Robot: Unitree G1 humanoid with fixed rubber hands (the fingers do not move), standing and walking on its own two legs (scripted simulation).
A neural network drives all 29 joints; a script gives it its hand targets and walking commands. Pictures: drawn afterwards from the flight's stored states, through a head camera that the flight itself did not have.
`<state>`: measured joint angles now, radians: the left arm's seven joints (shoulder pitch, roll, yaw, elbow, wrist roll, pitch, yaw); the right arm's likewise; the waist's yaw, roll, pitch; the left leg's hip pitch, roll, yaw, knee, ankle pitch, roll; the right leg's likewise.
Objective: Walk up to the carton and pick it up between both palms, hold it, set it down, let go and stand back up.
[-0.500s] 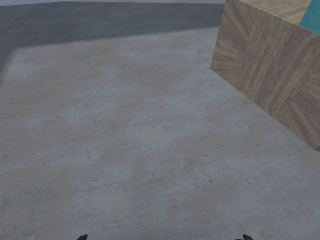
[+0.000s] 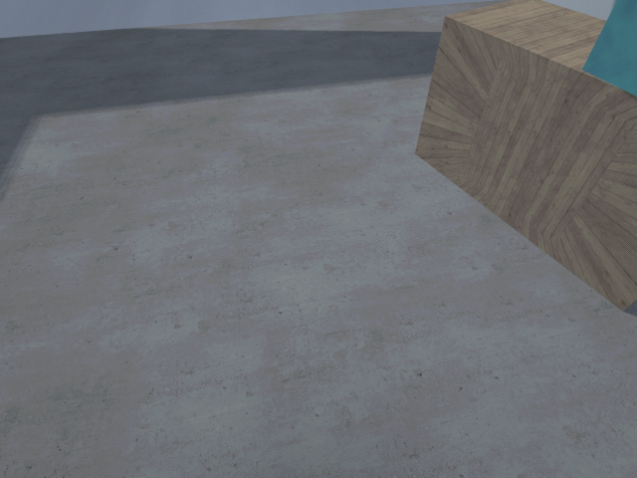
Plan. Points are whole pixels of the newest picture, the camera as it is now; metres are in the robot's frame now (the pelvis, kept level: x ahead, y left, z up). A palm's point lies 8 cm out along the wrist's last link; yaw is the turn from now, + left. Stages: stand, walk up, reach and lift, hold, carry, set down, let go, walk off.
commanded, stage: stand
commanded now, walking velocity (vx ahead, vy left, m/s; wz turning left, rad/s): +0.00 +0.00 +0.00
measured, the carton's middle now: out of the picture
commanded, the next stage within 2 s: walk up in 1.10 s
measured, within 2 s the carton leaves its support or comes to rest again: neither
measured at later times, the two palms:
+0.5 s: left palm out of the picture -0.02 +0.23 -0.14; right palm out of the picture -0.01 -0.22 -0.14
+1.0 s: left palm out of the picture -0.03 +0.20 -0.14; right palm out of the picture -0.03 -0.21 -0.14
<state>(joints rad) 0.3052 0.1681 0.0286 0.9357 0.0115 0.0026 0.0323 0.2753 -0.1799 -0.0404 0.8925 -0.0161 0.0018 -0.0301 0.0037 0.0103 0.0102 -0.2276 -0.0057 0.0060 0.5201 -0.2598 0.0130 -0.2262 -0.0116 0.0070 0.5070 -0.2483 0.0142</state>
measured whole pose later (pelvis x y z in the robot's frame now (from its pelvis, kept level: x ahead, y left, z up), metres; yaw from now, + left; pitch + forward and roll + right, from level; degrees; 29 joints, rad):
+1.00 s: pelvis +0.00 -0.01 +0.00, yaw +0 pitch +0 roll +0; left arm 0.32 0.11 0.00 1.12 0.01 0.00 0.04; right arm 0.31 -0.12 -0.01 1.14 -0.01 0.00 -0.04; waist 0.00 0.00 0.02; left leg -0.24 0.00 0.01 0.46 -0.22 0.00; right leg -0.24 -0.01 0.01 0.46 -0.21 0.01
